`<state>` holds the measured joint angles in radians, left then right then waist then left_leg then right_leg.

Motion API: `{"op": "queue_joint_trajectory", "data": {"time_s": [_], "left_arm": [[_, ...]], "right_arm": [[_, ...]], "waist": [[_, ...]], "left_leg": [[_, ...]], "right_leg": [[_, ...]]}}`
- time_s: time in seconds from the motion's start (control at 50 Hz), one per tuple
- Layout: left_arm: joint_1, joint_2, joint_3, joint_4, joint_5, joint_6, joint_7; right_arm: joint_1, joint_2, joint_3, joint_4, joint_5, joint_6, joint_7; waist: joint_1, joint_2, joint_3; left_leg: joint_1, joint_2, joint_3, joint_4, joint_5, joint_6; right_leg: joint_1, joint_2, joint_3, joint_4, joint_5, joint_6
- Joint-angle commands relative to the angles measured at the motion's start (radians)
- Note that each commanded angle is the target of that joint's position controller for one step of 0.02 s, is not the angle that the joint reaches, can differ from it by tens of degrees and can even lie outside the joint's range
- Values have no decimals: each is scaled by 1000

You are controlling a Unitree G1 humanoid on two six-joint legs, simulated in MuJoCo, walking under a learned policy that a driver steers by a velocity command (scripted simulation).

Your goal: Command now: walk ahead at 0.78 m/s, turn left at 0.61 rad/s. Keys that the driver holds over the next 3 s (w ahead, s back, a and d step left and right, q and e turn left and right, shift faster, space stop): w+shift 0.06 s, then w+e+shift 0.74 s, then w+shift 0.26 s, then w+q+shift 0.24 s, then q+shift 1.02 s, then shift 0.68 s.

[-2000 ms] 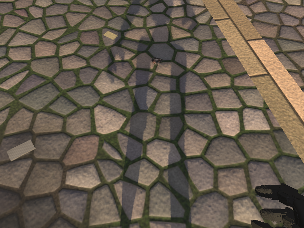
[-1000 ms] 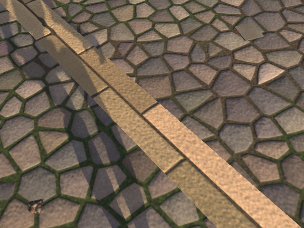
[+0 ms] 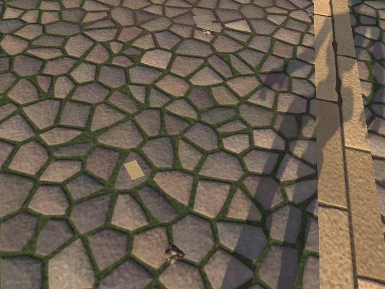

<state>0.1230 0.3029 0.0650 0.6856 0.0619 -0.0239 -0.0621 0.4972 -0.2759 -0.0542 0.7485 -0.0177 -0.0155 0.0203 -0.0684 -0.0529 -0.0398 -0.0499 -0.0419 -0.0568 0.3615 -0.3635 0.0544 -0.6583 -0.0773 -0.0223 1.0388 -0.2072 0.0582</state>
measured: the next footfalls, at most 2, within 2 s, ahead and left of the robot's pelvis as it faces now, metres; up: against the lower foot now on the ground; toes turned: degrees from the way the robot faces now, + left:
right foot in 0.22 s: +0.35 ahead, -0.08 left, +0.00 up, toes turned -1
left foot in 0.66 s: +0.79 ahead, +0.06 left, +0.00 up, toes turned -21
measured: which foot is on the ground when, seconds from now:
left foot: down 0.00-0.24, up 0.26-0.64, down 0.66-1.00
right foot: up 0.00-0.20, down 0.22-0.68, up 0.70-1.00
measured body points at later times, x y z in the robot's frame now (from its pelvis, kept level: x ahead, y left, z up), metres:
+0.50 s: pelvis +0.40 -0.04 +0.00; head +0.41 -0.04 +0.45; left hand +0.37 +0.25 -0.12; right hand +0.61 -0.28 -0.06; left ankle +0.58 +0.12 -0.68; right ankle +0.31 -0.08 -0.74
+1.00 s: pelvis +0.85 -0.12 -0.02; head +0.87 -0.14 +0.43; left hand +1.20 -0.08 -0.05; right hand +0.61 -0.30 -0.14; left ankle +0.75 +0.08 -0.74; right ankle +0.94 -0.29 -0.69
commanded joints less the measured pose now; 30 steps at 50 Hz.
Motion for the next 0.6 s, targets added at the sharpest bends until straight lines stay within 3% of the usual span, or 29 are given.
{"op": "queue_joint_trajectory", "data": {"time_s": [0.02, 0.06, 0.1, 0.14, 0.18, 0.2, 0.22, 0.24, 0.26, 0.28, 0.3, 0.32, 0.36, 0.38, 0.42, 0.46, 0.5, 0.54, 0.6], "left_arm": [[-162, 67, 2, -88, -15, -2, -11], [-226, 49, -11, -106, -24, -6, -14], [-260, 60, -12, -123, -29, -6, -16], [-232, 69, -10, -123, -30, -4, -8], [-57, 95, 5, -78, -39, 2, 17], [166, 115, 19, -10, -46, 2, 30], [395, 153, 37, 59, -44, 0, 44], [496, 273, 72, 83, -30, -4, 53], [398, 238, 57, 92, -44, -6, 37], [254, 193, 51, 61, -43, -8, 29], [256, 160, 48, 66, -46, -14, 29], [257, 140, 42, 83, -46, -19, 34], [246, 97, 21, 112, -44, -31, 41], [253, 104, 21, 116, -49, -40, 43], [268, 112, 24, 113, -59, -52, 46], [285, 130, 34, 102, -59, -58, 48], [304, 149, 47, 103, -65, -61, 44], [344, 160, 52, 114, -77, -64, 43], [345, 182, 60, 117, -74, -58, 58]], "right_arm": [[-34, -159, -36, -39, 8, -48, -2], [-2, -164, -36, -13, 10, -57, -7], [5, -179, -36, 12, 10, -65, -12], [-12, -186, -33, 38, 4, -69, -15], [-20, -218, -38, 64, -14, -70, -22], [-52, -233, -44, 67, -27, -59, -30], [-97, -229, -42, 56, -33, -54, -38], [-70, -116, -12, 6, -8, -63, -22], [-68, -73, 6, -13, -27, -87, -2], [-170, -109, 7, -42, -27, -97, -3], [-226, -138, 10, -46, -31, -108, 0], [-252, -126, 16, -56, -39, -109, 0], [-266, -101, 31, -77, -61, -81, 1], [-277, -92, 37, -89, -65, -65, 2], [-376, -86, 48, -125, -61, -49, 6], [-512, -75, 64, -179, -40, -56, 18], [-590, -55, 73, -199, -27, -59, 27], [-622, -63, 69, -212, -18, -62, 24], [-586, -99, 53, -211, -18, -66, 9]], "waist": [[4, 143, 146], [-25, 167, 152], [-28, 186, 170], [5, 182, 173], [93, 204, 56], [200, 202, -46], [312, 136, -136], [289, -148, -220], [177, -258, -211], [147, -142, -44], [143, 13, -10], [112, 72, 38], [48, 34, 97], [36, 11, 115], [50, 35, 161], [83, 29, 198], [124, 31, 180], [155, 33, 146], [134, 13, 79]], "left_leg": [[10, 170, -208, -262, 115, 171], [33, 183, -186, -272, 207, 165], [86, 228, -159, -313, 296, 154], [124, 246, -82, -291, 543, 124], [175, 251, -1, -75, 1134, 96], [142, 245, 44, 165, 1303, 83], [-47, 210, 79, 488, 1194, 65], [-389, 46, 101, 960, 651, 17], [-620, -74, -23, 1084, -12, 22], [-722, -10, -75, 1129, 51, 35], [-686, 45, -76, 1071, 108, 36], [-635, 82, -65, 974, 117, 29], [-566, 118, -55, 855, 78, -14], [-565, 126, -43, 808, 57, -33], [-588, 146, -1, 690, 120, -74], [-546, 135, 35, 481, 265, -108], [-450, 101, 59, 317, 407, -118], [-403, 78, 63, 244, 493, -105], [-310, 45, 46, 140, 400, -85]], "right_leg": [[-127, 15, -31, -168, 128, 0], [-77, 29, -46, -285, 179, -25], [-45, 26, -69, -365, 185, -74], [44, 52, -104, -426, 129, -138], [262, 146, -148, -393, 23, -194], [461, 195, -159, -379, -38, -214], [743, 162, -81, -391, -99, -234], [961, -58, 390, -523, -551, -346], [954, -177, 942, -814, -754, -387], [844, -185, 918, -835, -676, -389], [733, -168, 784, -826, -535, -384], [611, -129, 681, -838, -428, -361], [437, -47, 543, -862, -326, -350], [391, -27, 510, -877, -303, -364], [313, -2, 450, -929, -246, -372], [254, 25, 419, -971, -143, -357], [262, 50, 387, -968, -17, -315], [355, 31, 397, -941, 152, -293], [520, 8, 409, -791, 448, -250]]}}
